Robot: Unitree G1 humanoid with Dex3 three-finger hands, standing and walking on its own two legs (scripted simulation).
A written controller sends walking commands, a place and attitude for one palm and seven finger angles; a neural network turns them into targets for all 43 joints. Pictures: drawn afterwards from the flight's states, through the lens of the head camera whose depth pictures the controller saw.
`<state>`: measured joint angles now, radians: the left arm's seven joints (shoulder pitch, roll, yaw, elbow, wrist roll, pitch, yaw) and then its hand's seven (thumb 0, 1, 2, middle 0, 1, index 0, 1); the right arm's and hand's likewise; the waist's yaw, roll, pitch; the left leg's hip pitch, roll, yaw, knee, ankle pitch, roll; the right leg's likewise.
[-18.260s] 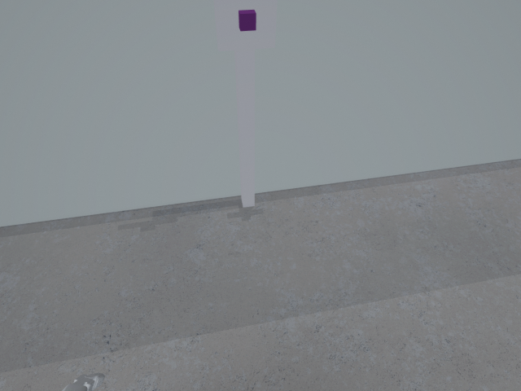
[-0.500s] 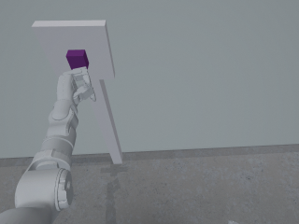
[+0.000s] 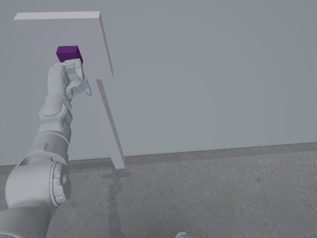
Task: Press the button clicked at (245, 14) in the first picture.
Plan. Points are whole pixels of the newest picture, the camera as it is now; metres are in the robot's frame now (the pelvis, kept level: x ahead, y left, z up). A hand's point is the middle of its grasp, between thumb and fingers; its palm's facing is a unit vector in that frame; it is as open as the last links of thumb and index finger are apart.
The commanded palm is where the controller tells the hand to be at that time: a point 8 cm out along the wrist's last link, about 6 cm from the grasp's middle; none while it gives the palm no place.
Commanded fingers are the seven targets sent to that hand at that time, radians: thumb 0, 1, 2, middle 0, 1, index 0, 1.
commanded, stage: press the button with the knuckle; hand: left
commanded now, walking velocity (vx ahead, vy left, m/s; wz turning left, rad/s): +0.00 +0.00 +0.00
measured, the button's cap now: (70, 56) +0.53 +0.20 +0.15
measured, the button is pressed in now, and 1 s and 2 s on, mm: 1 3 0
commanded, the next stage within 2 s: hold the button down briefly in 0.28 s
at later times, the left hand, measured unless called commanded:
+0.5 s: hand (85, 76) +0.50 +0.17 +0.12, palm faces +0.06 -1.00 -0.02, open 3.7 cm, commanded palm +0.50 +0.22 +0.12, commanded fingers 0.00 0.90 0.90 -1.30 -1.50 -1.30 -1.50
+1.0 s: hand (84, 79) +0.49 +0.17 +0.12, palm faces +0.03 -1.00 +0.00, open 3.6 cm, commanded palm +0.46 +0.22 +0.12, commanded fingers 0.00 0.90 0.90 -1.30 -1.50 -1.30 -1.50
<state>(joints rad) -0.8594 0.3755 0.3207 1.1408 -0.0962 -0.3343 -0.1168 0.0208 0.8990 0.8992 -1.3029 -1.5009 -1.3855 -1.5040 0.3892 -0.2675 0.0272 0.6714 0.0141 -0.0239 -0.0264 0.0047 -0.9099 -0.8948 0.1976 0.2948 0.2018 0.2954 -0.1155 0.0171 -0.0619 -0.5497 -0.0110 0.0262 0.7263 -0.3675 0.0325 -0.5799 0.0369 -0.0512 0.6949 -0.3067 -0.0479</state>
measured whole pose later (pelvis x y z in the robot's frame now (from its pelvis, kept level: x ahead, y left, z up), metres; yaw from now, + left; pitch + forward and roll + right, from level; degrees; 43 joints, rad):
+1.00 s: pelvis -0.03 +0.01 -0.01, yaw +0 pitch +15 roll -1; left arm -1.03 0.48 0.35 1.28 -0.06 -0.33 -0.14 0.02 0.90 0.90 -1.30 -1.50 -1.54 -1.50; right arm 0.45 -0.29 0.05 0.63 -0.01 -0.06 -0.02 0.00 -0.91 -0.89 0.20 0.29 0.20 0.30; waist -0.18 0.01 -0.07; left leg -0.73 -0.01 0.03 0.82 -0.35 0.05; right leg -0.74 0.04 -0.06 0.75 -0.27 -0.04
